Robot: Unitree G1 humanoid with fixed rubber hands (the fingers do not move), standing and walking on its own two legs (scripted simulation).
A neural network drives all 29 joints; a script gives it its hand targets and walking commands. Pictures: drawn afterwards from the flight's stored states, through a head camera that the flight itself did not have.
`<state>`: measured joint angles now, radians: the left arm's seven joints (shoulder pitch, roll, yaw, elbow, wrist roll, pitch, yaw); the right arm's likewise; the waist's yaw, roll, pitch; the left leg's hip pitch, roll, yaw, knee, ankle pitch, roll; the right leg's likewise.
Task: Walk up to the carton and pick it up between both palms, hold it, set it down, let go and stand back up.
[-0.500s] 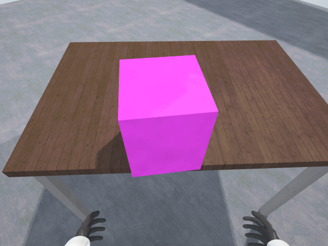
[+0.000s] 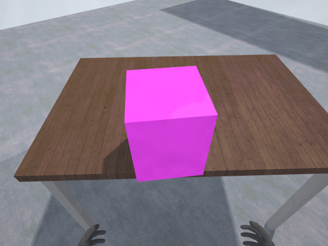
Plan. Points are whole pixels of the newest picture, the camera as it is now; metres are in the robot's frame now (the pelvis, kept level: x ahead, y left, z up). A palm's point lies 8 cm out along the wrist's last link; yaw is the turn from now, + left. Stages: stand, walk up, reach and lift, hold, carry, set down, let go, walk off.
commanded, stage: let go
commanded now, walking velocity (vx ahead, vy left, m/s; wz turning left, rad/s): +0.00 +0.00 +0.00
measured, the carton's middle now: (166, 124) +0.45 +0.02 +0.05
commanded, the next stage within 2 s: stand in 0.12 s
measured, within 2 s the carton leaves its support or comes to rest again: neither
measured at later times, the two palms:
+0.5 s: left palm out of the picture +0.06 +0.24 -0.14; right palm out of the picture +0.04 -0.20 -0.14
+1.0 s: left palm out of the picture -0.01 +0.24 -0.16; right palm out of the picture -0.01 -0.14 -0.15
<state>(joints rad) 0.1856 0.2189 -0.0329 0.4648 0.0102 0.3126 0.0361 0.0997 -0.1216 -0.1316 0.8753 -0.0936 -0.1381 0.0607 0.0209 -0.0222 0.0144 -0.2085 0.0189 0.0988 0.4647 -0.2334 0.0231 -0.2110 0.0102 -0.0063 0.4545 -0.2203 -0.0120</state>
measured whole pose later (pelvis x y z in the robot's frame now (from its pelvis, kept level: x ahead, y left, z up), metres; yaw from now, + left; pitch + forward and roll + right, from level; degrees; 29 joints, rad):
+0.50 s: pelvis +0.06 +0.02 +0.00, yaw +1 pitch +3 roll -1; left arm 0.39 0.14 0.01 0.95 0.03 -0.06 0.02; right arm 0.38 -0.15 -0.05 1.05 -0.02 -0.04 0.00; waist 0.00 0.01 -0.08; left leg -0.21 0.00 0.09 0.47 -0.32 0.05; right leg -0.18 -0.01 -0.01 0.41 -0.28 0.02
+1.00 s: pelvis +0.04 +0.05 +0.00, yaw +1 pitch -1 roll -1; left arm 0.35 0.08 -0.02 1.22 0.01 -0.01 0.05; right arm 0.40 -0.08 0.01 1.16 -0.02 -0.02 -0.04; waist -0.01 0.00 -0.03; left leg -0.14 -0.06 0.11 0.45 -0.30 0.10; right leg -0.13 -0.07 0.01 0.42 -0.27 0.07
